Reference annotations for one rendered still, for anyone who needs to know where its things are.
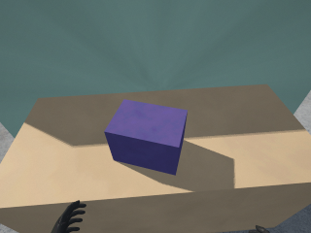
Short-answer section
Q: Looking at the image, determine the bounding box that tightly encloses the left robot hand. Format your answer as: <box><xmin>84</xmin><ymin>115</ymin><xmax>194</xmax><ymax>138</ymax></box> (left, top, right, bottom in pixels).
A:
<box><xmin>51</xmin><ymin>200</ymin><xmax>86</xmax><ymax>233</ymax></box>

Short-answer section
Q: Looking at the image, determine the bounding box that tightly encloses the carton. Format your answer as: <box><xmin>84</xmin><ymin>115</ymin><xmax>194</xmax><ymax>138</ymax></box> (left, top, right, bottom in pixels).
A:
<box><xmin>104</xmin><ymin>99</ymin><xmax>188</xmax><ymax>176</ymax></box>

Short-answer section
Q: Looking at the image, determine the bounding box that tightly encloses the pedestal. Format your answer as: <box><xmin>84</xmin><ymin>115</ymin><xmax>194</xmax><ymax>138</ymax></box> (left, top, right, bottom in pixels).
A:
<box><xmin>0</xmin><ymin>83</ymin><xmax>311</xmax><ymax>233</ymax></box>

